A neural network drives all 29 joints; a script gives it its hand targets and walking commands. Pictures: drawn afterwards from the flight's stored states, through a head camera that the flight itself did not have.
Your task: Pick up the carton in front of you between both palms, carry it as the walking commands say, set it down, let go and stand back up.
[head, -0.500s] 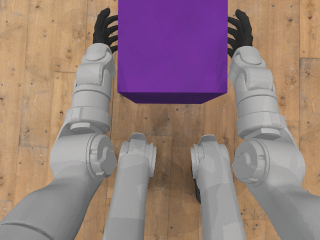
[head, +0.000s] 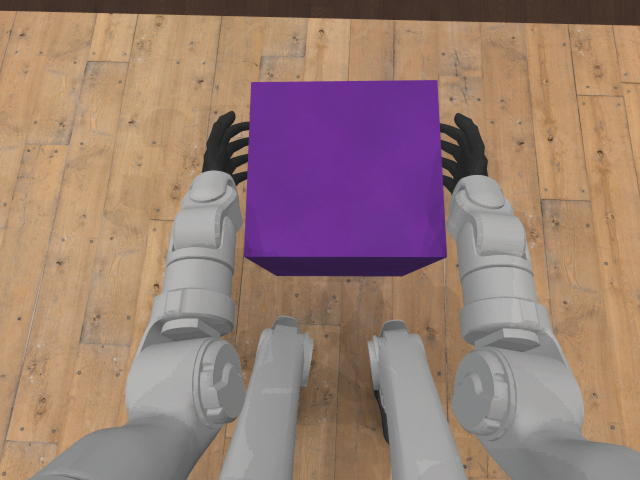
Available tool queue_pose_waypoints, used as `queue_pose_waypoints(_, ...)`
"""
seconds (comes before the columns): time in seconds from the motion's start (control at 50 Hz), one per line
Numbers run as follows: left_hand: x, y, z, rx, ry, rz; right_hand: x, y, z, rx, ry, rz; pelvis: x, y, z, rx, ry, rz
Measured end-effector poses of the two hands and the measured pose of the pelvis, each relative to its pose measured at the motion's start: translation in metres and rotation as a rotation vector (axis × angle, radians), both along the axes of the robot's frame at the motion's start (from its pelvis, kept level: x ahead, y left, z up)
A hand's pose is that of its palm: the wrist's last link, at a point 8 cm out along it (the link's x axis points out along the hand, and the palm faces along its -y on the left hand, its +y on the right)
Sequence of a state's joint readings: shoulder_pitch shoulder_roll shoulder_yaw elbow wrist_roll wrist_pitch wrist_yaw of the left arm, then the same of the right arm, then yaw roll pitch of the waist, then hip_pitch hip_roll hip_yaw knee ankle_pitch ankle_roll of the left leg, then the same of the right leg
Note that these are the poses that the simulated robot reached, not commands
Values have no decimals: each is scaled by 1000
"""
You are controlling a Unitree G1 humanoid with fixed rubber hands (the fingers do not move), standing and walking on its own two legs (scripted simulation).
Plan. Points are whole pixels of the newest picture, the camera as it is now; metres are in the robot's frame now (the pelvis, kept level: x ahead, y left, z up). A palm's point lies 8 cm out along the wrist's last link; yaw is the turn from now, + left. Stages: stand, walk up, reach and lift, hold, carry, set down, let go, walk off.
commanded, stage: reach and lift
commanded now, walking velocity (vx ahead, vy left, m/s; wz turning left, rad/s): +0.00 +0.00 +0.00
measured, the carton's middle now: (340, 197) +0.46 +0.01 -0.12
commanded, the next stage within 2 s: hold in 1.94 s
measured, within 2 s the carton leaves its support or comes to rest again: neither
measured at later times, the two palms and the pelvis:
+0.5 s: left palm (164, 154) +0.41 +0.16 +0.11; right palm (548, 159) +0.41 -0.14 +0.11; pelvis +0.05 +0.00 +0.14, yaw +0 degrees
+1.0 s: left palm (41, 108) +0.37 +0.15 +0.24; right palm out of the picture +0.37 -0.15 +0.24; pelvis +0.08 +0.00 +0.22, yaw +0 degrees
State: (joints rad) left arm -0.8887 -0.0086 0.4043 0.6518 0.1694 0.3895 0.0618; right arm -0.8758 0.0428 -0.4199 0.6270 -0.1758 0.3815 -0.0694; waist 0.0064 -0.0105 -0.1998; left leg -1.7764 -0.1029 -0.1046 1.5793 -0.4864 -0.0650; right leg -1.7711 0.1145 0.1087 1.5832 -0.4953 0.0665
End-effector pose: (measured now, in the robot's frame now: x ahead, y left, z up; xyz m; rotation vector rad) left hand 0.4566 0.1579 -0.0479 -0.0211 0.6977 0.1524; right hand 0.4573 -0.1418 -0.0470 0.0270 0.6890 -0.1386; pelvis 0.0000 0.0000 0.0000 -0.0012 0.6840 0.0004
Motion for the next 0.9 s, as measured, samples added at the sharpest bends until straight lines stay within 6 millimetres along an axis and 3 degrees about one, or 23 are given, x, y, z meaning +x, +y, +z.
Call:
queue_pose_waypoints(0.62,-58,-4,196,-4,0,3,-59,-4,197,1,0,-3,66,-1,174,2,-382,2)
queue_pose_waypoints(0.9,-82,-5,275,10,-26,-2,-81,-5,276,-16,-26,16,85,-1,219,4,-631,7)
